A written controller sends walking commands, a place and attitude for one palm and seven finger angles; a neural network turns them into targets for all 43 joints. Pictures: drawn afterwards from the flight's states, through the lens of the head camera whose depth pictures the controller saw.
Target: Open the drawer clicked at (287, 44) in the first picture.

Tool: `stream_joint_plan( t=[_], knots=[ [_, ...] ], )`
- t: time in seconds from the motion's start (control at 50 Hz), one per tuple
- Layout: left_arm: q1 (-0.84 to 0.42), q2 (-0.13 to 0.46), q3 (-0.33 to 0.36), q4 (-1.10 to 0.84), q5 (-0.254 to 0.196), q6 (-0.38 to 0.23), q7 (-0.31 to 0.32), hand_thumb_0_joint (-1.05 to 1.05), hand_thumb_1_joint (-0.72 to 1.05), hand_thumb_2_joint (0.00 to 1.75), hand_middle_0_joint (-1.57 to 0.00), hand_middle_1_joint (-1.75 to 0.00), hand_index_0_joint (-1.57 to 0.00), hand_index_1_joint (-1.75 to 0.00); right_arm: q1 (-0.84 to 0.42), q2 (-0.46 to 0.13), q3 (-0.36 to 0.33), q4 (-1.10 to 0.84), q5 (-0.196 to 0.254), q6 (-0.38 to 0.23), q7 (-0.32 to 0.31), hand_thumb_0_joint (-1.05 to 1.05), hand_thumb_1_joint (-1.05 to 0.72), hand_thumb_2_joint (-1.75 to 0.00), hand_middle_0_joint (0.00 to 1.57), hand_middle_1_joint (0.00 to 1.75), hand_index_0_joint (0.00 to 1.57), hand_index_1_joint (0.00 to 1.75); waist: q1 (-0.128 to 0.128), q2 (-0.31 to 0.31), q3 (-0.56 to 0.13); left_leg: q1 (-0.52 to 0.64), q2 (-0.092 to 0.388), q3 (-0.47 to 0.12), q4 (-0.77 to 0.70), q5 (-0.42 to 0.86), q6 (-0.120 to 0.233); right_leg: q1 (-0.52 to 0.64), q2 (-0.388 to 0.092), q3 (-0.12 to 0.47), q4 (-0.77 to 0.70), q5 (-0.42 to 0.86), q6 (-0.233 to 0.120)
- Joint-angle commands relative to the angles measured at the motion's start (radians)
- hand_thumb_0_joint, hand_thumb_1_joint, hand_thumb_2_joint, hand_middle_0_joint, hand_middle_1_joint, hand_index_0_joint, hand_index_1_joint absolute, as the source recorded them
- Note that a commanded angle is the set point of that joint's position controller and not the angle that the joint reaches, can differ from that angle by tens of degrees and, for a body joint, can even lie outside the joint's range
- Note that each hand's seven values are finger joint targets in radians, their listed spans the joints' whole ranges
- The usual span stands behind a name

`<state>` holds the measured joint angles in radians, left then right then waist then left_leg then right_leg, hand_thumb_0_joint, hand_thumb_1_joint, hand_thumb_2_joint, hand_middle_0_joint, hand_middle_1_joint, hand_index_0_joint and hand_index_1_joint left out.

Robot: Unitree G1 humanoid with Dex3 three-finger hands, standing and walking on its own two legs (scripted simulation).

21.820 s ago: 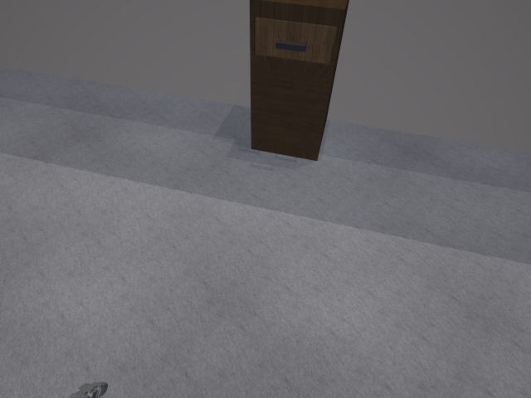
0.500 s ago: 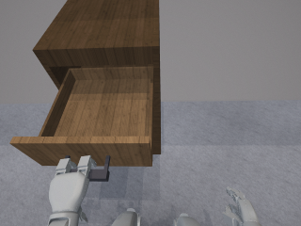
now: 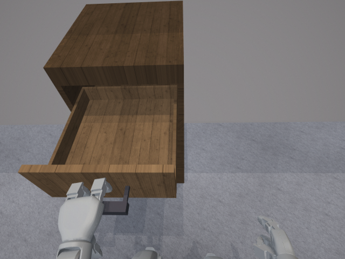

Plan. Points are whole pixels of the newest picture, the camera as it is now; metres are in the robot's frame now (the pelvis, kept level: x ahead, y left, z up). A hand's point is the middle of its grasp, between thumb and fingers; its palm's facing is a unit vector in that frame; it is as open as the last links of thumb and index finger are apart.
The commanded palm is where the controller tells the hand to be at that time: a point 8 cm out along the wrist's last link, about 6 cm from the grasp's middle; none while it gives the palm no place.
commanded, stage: lift the hand off the handle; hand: left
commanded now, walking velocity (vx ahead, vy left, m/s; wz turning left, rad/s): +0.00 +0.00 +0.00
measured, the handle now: (102, 198) +0.27 +0.20 -0.04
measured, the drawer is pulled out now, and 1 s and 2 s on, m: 0.30 0.30 0.30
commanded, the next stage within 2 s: draw the hand back to the body in 1.92 s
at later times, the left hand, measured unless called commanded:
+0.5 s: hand (84, 216) +0.21 +0.21 +0.01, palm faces +0.00 -0.13 -0.99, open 13.8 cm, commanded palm +0.19 +0.21 +0.07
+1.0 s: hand (79, 206) +0.22 +0.21 +0.05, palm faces +0.03 -0.14 -0.99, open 13.7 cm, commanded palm +0.20 +0.21 +0.10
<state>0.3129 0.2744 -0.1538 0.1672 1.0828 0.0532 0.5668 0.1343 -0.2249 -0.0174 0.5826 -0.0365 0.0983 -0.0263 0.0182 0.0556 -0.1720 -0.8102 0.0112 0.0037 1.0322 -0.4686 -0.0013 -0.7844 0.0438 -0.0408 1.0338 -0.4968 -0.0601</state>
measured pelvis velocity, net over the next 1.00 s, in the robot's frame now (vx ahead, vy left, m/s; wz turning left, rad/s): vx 0.02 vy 0.00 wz -0.01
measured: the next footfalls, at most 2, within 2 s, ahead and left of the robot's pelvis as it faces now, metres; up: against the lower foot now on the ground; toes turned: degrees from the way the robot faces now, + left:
none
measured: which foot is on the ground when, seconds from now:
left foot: down 0.00-1.00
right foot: down 0.00-1.00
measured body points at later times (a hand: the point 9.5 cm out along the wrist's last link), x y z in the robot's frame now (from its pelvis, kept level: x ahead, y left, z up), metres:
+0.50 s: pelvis +0.01 +0.01 +0.02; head +0.05 -0.02 +0.47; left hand +0.21 +0.22 +0.06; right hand +0.21 -0.21 -0.08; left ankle +0.02 +0.12 -0.67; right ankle +0.00 -0.08 -0.67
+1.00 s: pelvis +0.02 +0.00 +0.03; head +0.04 -0.03 +0.48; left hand +0.21 +0.21 +0.10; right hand +0.22 -0.21 -0.07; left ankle +0.02 +0.12 -0.67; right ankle +0.00 -0.08 -0.67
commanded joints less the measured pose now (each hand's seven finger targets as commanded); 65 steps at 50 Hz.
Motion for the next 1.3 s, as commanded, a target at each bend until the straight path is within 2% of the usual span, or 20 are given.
stream_joint_plan(
  t=[0.0,0.08,0.18,0.26,0.32,0.38,0.44,0.46,0.5,0.6,0.68,0.74,0.78,0.92,0.98,1.04,1.1,1.22,1.24,1.28],
  knots=[
    [-0.079,0.147,0.108,-0.226,0.006,0.008,0.048,0.00,-0.50,0.30,-0.30,-1.20,-0.30,-1.20,-0.094,-0.097,-0.033,-0.156,-0.006,-0.042,-0.004,0.00,-0.90,-0.90,0.20,0.30,0.20,0.30,0.003,-0.032,-0.189,0.208,-0.042,0.004,-0.128,0.182,0.037,0.114,-0.012,0.047,-0.216,0.277,0.015],
    [-0.049,0.168,0.132,-0.258,0.001,0.012,0.039,0.00,-0.50,0.30,-0.30,-1.20,-0.30,-1.20,-0.096,-0.098,-0.032,-0.164,-0.005,-0.038,-0.002,0.00,-0.90,-0.90,0.20,0.30,0.20,0.30,0.015,-0.033,-0.213,0.232,-0.043,0.008,-0.143,0.211,0.036,0.157,-0.012,0.052,-0.222,0.326,0.016],
    [-0.004,0.131,0.084,-0.280,-0.009,0.019,0.017,0.00,-0.50,0.30,-0.30,-1.20,-0.30,-1.20,-0.096,-0.099,-0.031,-0.175,-0.002,-0.035,0.010,0.00,-0.90,-0.90,0.20,0.30,0.20,0.30,0.009,-0.024,-0.179,0.269,-0.041,0.005,-0.167,0.233,0.036,0.162,-0.010,0.041,-0.240,0.334,0.015],
    [0.007,0.120,0.060,-0.294,-0.025,0.020,-0.018,0.00,-0.50,0.30,-0.30,-1.20,-0.30,-1.20,-0.096,-0.104,-0.028,-0.183,0.001,-0.034,0.016,0.00,-0.90,-0.90,0.20,0.30,0.20,0.30,-0.001,-0.066,-0.155,0.279,-0.038,-0.001,-0.186,0.242,0.039,0.183,-0.012,0.040,-0.261,0.353,0.017],
    [-0.001,0.124,0.051,-0.311,-0.019,0.013,-0.037,0.00,-0.50,0.30,-0.30,-1.20,-0.30,-1.20,-0.097,-0.101,-0.025,-0.189,0.002,-0.033,0.021,0.00,-0.90,-0.90,0.20,0.30,0.20,0.30,0.004,-0.068,-0.130,0.286,-0.038,-0.002,-0.202,0.228,0.040,0.183,-0.014,0.038,-0.274,0.332,0.019],
    [0.056,0.162,0.099,-0.321,-0.016,-0.003,-0.040,0.00,-0.50,0.30,-0.30,-1.20,-0.30,-1.20,-0.099,-0.096,-0.021,-0.195,0.002,-0.036,0.022,0.00,-0.90,-0.90,0.20,0.30,0.20,0.30,0.027,-0.063,-0.144,0.293,-0.041,0.005,-0.208,0.244,0.037,0.216,-0.016,0.049,-0.274,0.364,0.017],
    [0.073,0.146,0.085,-0.361,-0.011,-0.019,-0.038,0.00,-0.50,0.30,-0.30,-1.20,-0.30,-1.20,-0.095,-0.092,-0.024,-0.204,-0.001,-0.035,0.030,0.00,-0.90,-0.90,0.20,0.30,0.20,0.30,0.027,-0.036,-0.140,0.315,-0.039,0.004,-0.210,0.270,0.036,0.209,-0.013,0.038,-0.269,0.374,0.013],
    [0.066,0.161,0.105,-0.363,-0.014,-0.018,-0.036,0.00,-0.50,0.30,-0.30,-1.20,-0.30,-1.20,-0.098,-0.095,-0.023,-0.202,0.001,-0.033,0.031,0.00,-0.90,-0.90,0.20,0.30,0.20,0.30,0.023,-0.037,-0.142,0.317,-0.037,0.002,-0.214,0.274,0.033,0.212,-0.012,0.043,-0.273,0.373,0.011],
    [0.044,0.131,0.071,-0.376,-0.012,-0.019,-0.039,0.00,-0.50,0.30,-0.30,-1.20,-0.30,-1.20,-0.103,-0.092,-0.024,-0.203,-0.001,-0.033,0.036,0.00,-0.90,-0.90,0.20,0.30,0.20,0.30,0.015,-0.022,-0.112,0.324,-0.035,-0.001,-0.220,0.254,0.035,0.189,-0.012,0.036,-0.279,0.337,0.012],
    [-0.018,0.134,0.066,-0.384,-0.021,-0.006,-0.051,0.00,-0.50,0.30,-0.30,-1.20,-0.30,-1.20,-0.107,-0.093,-0.026,-0.199,0.002,-0.034,0.033,0.00,-0.90,-0.90,0.20,0.30,0.20,0.30,0.006,-0.048,-0.102,0.337,-0.034,-0.004,-0.238,0.226,0.038,0.196,-0.015,0.036,-0.305,0.307,0.017],
    [-0.012,0.148,0.073,-0.391,-0.029,0.002,-0.072,0.00,-0.50,0.30,-0.30,-1.20,-0.30,-1.20,-0.112,-0.091,-0.021,-0.199,0.005,-0.036,0.029,0.00,-0.90,-0.90,0.20,0.30,0.20,0.30,0.018,-0.065,-0.137,0.357,-0.035,0.000,-0.254,0.252,0.039,0.242,-0.020,0.045,-0.317,0.349,0.019],
    [-0.006,0.157,0.078,-0.389,-0.034,0.009,-0.090,0.00,-0.50,0.30,-0.30,-1.20,-0.30,-1.20,-0.114,-0.091,-0.020,-0.201,0.012,-0.036,0.027,0.00,-0.90,-0.90,0.20,0.30,0.20,0.30,0.023,-0.060,-0.106,0.355,-0.034,0.000,-0.272,0.248,0.037,0.256,-0.019,0.047,-0.332,0.347,0.019],
    [-0.010,0.168,0.083,-0.436,-0.038,0.004,-0.096,0.00,-0.50,0.30,-0.30,-1.20,-0.30,-1.20,-0.121,-0.089,-0.017,-0.205,0.010,-0.039,0.029,0.00,-0.90,-0.90,0.20,0.30,0.20,0.30,0.030,-0.032,-0.133,0.383,-0.033,0.004,-0.282,0.272,0.036,0.279,-0.025,0.055,-0.337,0.373,0.016],
    [0.043,0.169,0.093,-0.450,-0.047,-0.013,-0.112,0.00,-0.50,0.30,-0.30,-1.20,-0.30,-1.20,-0.123,-0.090,-0.016,-0.204,0.009,-0.042,0.038,0.00,-0.90,-0.90,0.20,0.30,0.20,0.30,0.030,-0.050,-0.077,0.380,-0.031,0.004,-0.300,0.270,0.035,0.284,-0.025,0.055,-0.359,0.374,0.018],
    [0.069,0.191,0.123,-0.467,-0.049,-0.011,-0.112,0.00,-0.50,0.30,-0.30,-1.20,-0.30,-1.20,-0.122,-0.089,-0.019,-0.206,0.011,-0.045,0.041,0.00,-0.90,-0.90,0.20,0.30,0.20,0.30,0.040,-0.055,-0.100,0.399,-0.028,0.007,-0.306,0.284,0.034,0.307,-0.026,0.063,-0.366,0.392,0.017],
    [0.097,0.168,0.097,-0.492,-0.056,-0.009,-0.121,0.00,-0.50,0.30,-0.30,-1.20,-0.30,-1.20,-0.124,-0.088,-0.022,-0.212,0.016,-0.045,0.047,0.00,-0.90,-0.90,0.20,0.30,0.20,0.30,0.039,-0.041,-0.099,0.414,-0.027,0.006,-0.313,0.309,0.034,0.315,-0.023,0.056,-0.363,0.413,0.015],
    [0.054,0.171,0.092,-0.501,-0.062,0.000,-0.135,0.00,-0.50,0.30,-0.30,-1.20,-0.30,-1.20,-0.132,-0.090,-0.022,-0.210,0.018,-0.043,0.045,0.00,-0.90,-0.90,0.20,0.30,0.20,0.30,0.033,-0.048,-0.065,0.414,-0.024,0.005,-0.330,0.273,0.035,0.305,-0.025,0.059,-0.386,0.364,0.018],
    [0.059,0.189,0.104,-0.526,-0.064,0.000,-0.155,0.00,-0.50,0.30,-0.30,-1.20,-0.30,-1.20,-0.135,-0.087,-0.017,-0.216,0.018,-0.047,0.046,0.00,-0.90,-0.90,0.20,0.30,0.20,0.30,0.046,-0.076,-0.079,0.437,-0.026,0.005,-0.345,0.284,0.037,0.334,-0.031,0.063,-0.405,0.373,0.021],
    [0.059,0.190,0.108,-0.518,-0.064,0.001,-0.158,0.00,-0.50,0.30,-0.30,-1.20,-0.30,-1.20,-0.143,-0.086,-0.016,-0.213,0.022,-0.047,0.044,0.00,-0.90,-0.90,0.20,0.30,0.20,0.30,0.042,-0.062,-0.048,0.434,-0.026,0.008,-0.348,0.275,0.036,0.325,-0.030,0.071,-0.415,0.366,0.020],
    [0.041,0.193,0.106,-0.542,-0.064,0.003,-0.166,0.00,-0.50,0.30,-0.30,-1.20,-0.30,-1.20,-0.143,-0.087,-0.014,-0.215,0.019,-0.048,0.045,0.00,-0.90,-0.90,0.20,0.30,0.20,0.30,0.050,-0.055,-0.068,0.451,-0.026,0.009,-0.356,0.290,0.036,0.344,-0.034,0.076,-0.421,0.385,0.020]
  ],
)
